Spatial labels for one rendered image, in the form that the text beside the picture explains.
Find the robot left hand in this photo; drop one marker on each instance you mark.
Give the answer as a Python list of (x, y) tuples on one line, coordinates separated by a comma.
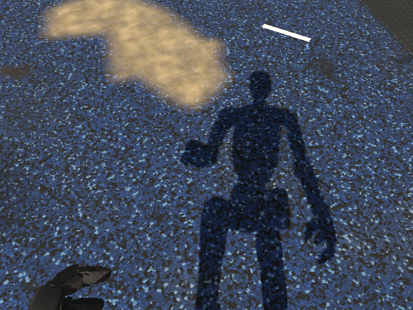
[(52, 295)]

